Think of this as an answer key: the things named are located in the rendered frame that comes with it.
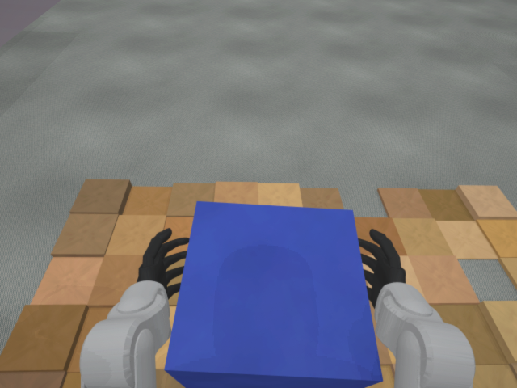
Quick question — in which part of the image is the right robot hand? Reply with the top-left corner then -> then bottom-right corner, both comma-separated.
358,229 -> 406,309

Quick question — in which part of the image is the robot right forearm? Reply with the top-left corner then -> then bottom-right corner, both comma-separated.
374,282 -> 476,388

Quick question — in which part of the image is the carton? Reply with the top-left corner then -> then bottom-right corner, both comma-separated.
164,201 -> 383,388

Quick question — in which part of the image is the left robot hand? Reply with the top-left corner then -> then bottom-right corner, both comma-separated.
137,228 -> 189,300

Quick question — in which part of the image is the robot left forearm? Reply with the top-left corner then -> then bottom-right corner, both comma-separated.
79,280 -> 171,388

